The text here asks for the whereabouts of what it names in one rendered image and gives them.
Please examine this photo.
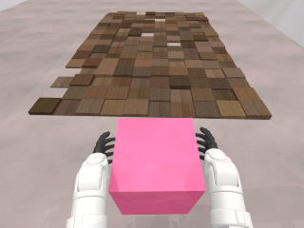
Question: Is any robot right forearm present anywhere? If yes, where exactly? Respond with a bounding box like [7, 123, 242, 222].
[204, 148, 254, 228]

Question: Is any carton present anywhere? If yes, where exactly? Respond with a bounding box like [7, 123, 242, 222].
[108, 118, 206, 215]

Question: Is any left robot hand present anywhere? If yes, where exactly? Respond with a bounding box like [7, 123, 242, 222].
[92, 131, 116, 164]

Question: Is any right robot hand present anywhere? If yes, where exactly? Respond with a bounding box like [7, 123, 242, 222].
[195, 127, 218, 160]

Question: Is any robot left forearm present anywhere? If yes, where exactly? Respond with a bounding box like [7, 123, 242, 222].
[66, 152, 109, 228]

